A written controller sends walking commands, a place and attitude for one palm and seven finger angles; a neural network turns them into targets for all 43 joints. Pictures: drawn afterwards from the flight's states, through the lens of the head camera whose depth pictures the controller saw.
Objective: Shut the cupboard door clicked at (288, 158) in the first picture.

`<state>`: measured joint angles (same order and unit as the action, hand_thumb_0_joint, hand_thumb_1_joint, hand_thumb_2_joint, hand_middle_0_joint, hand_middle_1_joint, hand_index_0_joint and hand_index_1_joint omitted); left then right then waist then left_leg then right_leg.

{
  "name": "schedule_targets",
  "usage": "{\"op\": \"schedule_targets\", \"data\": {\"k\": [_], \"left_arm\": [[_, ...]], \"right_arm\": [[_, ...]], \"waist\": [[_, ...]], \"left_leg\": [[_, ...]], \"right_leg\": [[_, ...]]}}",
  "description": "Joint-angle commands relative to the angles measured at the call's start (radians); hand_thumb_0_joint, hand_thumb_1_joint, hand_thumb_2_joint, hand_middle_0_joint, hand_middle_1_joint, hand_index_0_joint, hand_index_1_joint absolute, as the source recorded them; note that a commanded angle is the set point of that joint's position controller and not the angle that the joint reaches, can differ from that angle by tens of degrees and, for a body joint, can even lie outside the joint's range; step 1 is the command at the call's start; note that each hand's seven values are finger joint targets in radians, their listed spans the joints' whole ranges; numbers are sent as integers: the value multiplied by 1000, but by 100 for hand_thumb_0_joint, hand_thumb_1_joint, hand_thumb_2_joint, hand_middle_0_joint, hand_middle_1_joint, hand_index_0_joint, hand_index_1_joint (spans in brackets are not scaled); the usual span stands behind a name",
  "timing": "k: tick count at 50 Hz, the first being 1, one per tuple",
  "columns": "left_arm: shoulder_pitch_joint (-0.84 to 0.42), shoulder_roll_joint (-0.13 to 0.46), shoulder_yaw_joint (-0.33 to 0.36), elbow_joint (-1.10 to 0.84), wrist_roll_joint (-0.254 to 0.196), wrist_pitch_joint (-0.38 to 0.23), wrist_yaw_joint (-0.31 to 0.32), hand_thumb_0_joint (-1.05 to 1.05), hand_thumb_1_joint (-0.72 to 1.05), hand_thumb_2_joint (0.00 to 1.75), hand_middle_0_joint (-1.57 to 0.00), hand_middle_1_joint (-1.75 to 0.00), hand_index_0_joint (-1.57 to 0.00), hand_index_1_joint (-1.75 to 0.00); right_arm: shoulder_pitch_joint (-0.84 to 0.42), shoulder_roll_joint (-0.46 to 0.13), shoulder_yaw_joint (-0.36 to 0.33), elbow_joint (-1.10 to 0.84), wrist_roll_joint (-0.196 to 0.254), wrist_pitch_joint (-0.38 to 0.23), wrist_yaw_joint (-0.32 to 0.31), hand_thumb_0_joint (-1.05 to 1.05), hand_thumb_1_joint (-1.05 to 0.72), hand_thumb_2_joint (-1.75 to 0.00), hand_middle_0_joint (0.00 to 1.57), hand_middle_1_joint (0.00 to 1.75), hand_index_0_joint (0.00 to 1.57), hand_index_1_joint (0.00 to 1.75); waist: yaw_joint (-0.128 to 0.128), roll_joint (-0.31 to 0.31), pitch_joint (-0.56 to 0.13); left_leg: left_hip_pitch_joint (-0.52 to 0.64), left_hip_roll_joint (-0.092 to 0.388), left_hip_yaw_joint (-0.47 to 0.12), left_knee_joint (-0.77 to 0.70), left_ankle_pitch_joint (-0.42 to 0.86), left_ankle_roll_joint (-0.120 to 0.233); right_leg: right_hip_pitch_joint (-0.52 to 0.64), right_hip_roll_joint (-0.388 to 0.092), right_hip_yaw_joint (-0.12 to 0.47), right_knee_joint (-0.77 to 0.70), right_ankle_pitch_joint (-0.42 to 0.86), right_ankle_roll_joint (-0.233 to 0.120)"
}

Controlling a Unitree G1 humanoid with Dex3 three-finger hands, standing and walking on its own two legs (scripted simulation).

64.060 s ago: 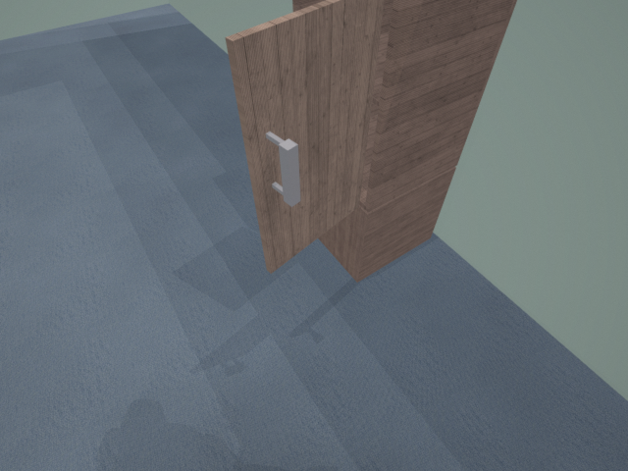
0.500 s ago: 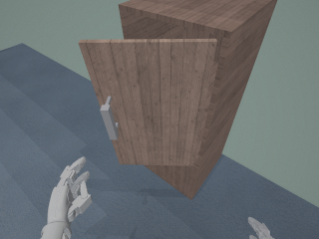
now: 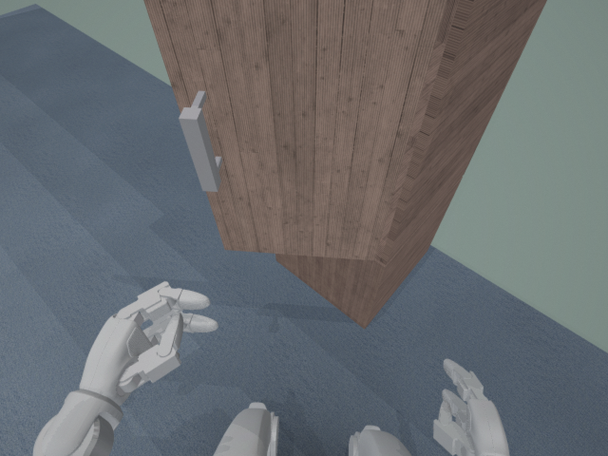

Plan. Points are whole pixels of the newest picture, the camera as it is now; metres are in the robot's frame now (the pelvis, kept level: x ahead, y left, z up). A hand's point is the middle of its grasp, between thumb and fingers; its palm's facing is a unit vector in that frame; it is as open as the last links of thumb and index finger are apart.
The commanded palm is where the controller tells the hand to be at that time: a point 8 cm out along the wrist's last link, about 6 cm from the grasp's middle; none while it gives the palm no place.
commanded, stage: raise the hand and make a fist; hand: left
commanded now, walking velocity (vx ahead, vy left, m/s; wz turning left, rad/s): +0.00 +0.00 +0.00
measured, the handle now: (206, 143) +0.53 +0.19 +0.10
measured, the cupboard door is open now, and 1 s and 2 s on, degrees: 36 36 36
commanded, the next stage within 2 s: bring the fist close to the handle in 1.20 s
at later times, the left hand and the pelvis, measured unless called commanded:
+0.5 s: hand (109, 338) +0.23 +0.22 +0.10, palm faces +0.04 -1.00 -0.04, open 3.1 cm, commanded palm +0.20 +0.27 +0.09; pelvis +0.01 +0.04 +0.02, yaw +0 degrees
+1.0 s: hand (141, 325) +0.25 +0.20 +0.09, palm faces -0.06 -1.00 -0.01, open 3.1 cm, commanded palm +0.22 +0.26 +0.10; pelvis +0.03 +0.02 +0.03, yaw +0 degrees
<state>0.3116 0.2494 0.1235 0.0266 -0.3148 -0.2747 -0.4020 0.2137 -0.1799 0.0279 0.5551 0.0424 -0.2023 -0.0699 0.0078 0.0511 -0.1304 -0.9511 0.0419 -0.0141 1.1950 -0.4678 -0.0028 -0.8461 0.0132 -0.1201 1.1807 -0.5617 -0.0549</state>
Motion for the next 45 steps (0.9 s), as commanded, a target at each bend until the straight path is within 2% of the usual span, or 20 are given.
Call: {"op": "schedule_targets", "data": {"k": [1, 2, 4, 7, 9, 11, 13, 17, 18, 20, 22, 25, 27, 30, 32, 33, 37, 41, 43, 45], "left_arm": [[146, 144, 233, -290, -37, 4, 145, 0, 90, 90, -86, -102, -86, -102], [130, 153, 243, -321, -26, -40, 186, 0, 90, 90, -88, -104, -88, -104], [123, 104, 185, -325, -4, -132, 227, 0, 90, 90, -92, -108, -92, -108], [72, 58, 66, -309, 31, -249, 207, 0, 90, 90, -97, -114, -97, -114], [88, 29, -8, -278, 39, -272, 159, 0, 90, 90, -101, -118, -101, -118], [101, 44, -21, -271, 34, -251, 117, 0, 90, 90, -104, -122, -104, -122], [103, 90, 16, -294, 28, -210, 104, 0, 90, 90, -108, -126, -108, -126], [97, 179, 140, -413, 29, -155, 178, 0, 90, 90, -115, -134, -115, -134], [106, 140, 124, -443, 24, -154, 199, 0, 90, 90, -117, -136, -117, -136], [116, 107, 111, -435, 23, -149, 236, 0, 90, 90, -121, -140, -121, -140], [110, 86, 88, -389, 35, -137, 248, 0, 90, 90, -124, -144, -124, -144], [89, 44, 5, -293, 58, -106, 208, 0, 90, 90, -130, -150, -130, -150], [55, 52, -18, -253, 67, -80, 169, 0, 90, 90, -130, -150, -130, -150], [6, 119, 41, -292, 53, -69, 132, 0, 90, 90, -130, -150, -130, -150], [-23, 166, 99, -347, 37, -76, 139, 0, 90, 90, -130, -150, -130, -150], [-33, 167, 120, -381, 23, -90, 143, 0, 90, 90, -130, -150, -130, -150], [-18, 166, 146, -399, 10, -127, 179, 0, 90, 90, -130, -150, -130, -150], [24, 94, 68, -264, 16, -86, 152, 0, 90, 90, -130, -150, -130, -150], [43, 80, 42, -209, 17, -51, 121, 0, 90, 90, -130, -150, -130, -150], [37, 100, 56, -215, 10, -32, 102, 0, 90, 90, -130, -150, -130, -150]], "right_arm": [[-72, -131, -84, -226, 1, -40, -12, 0, -90, -90, 20, 30, 20, 30], [-75, -128, -80, -216, -7, -44, -11, 0, -90, -90, 20, 30, 20, 30], [-45, -125, -79, -192, -20, -55, 0, 0, -90, -90, 20, 30, 20, 30], [-22, -158, -77, -167, -33, -76, 13, 0, -90, -90, 20, 30, 20, 30], [-13, -178, -78, -165, -29, -90, 16, 0, -90, -90, 20, 30, 20, 30], [-3, -193, -81, -178, -18, -100, 13, 0, -90, -90, 20, 30, 20, 30], [3, -203, -85, -190, -10, -101, 8, 0, -90, -90, 20, 30, 20, 30], [-12, -191, -82, -210, -13, -77, 0, 0, -90, -90, 20, 30, 20, 30], [-13, -183, -76, -220, -15, -70, 1, 0, -90, -90, 20, 30, 20, 30], [-12, -175, -69, -222, -16, -53, 6, 0, -90, -90, 20, 30, 20, 30], [-5, -177, -63, -221, -21, -39, 10, 0, -90, -90, 20, 30, 20, 30], [8, -193, -58, -225, -19, -26, 16, 0, -90, -90, 20, 30, 20, 30], [16, -204, -53, -230, -12, -24, 13, 0, -90, -90, 20, 30, 20, 30], [21, -207, -51, -242, -10, -31, 7, 0, -90, -90, 20, 30, 20, 30], [17, -199, -46, -240, -15, -35, 4, 0, -90, -90, 20, 30, 20, 30], [13, -192, -44, -243, -17, -38, 4, 0, -90, -90, 20, 30, 20, 30], [7, -182, -37, -222, -22, -43, 10, 0, -90, -90, 20, 30, 20, 30], [14, -193, -43, -208, -14, -37, 17, 0, -90, -90, 20, 30, 20, 30], [18, -200, -49, -214, -7, -35, 15, 0, -90, -90, 20, 30, 20, 30], [18, -205, -54, -222, -3, -37, 11, 0, -90, -90, 20, 30, 20, 30]], "waist": [[72, -116, -239], [77, -94, -231], [46, -63, -184], [-15, -37, -135], [-34, 5, -133], [-35, 10, -150], [-21, 7, -194], [27, 51, -250], [28, 67, -247], [21, 80, -194], [3, 57, -152], [-37, 2, -73], [-46, -16, -35], [-26, -1, -108], [-8, 45, -153], [0, 56, -195], [12, 97, -201], [-25, 24, -108], [-26, -36, -84], [-19, -47, -106]], "left_leg": [[180, -41, -20, -204, 187, 30], [191, -37, -26, -214, 205, 29], [210, -32, -33, -227, 215, 24], [210, -28, -45, -205, 173, 33], [224, -25, -55, -217, 106, 31], [237, -26, -66, -243, 47, 32], [260, -26, -76, -269, 42, 33], [343, -21, -99, -330, 85, 23], [372, -19, -105, -344, 107, 16], [376, -16, -104, -358, 93, 11], [359, -17, -107, -358, 99, 13], [322, -14, -103, -354, 42, 16], [301, -17, -105, -362, 8, 21], [335, -23, -94, -358, 58, 22], [365, -27, -89, -353, 106, 22], [391, -31, -80, -348, 152, 21], [413, -29, -78, -346, 215, 15], [360, -29, -65, -346, 159, 19], [329, -33, -58, -345, 149, 25], [326, -39, -46, -340, 157, 28]], "right_leg": [[252, -36, 190, -330, 196, 76], [239, -19, 158, -300, 224, 59], [168, -5, 113, -262, 262, 47], [43, 11, 81, -222, 185, 32], [-8, 11, 75, -227, 107, 28], [1, 10, 78, -249, 66, 28], [38, 11, 75, -255, 78, 26], [98, 24, 43, -240, 143, 18], [102, 24, 32, -236, 162, 16], [98, 27, 24, -250, 161, 17], [98, 31, 20, -257, 172, 18], [63, 29, 22, -284, 145, 27], [74, 29, 31, -304, 127, 25], [121, 26, 42, -315, 152, 21], [158, 29, 47, -313, 187, 16], [181, 27, 47, -314, 217, 15], [196, 33, 43, -305, 256, 10], [164, 28, 45, -338, 225, 25], [178, 23, 55, -358, 216, 29], [200, 17, 69, -370, 215, 32]]}}
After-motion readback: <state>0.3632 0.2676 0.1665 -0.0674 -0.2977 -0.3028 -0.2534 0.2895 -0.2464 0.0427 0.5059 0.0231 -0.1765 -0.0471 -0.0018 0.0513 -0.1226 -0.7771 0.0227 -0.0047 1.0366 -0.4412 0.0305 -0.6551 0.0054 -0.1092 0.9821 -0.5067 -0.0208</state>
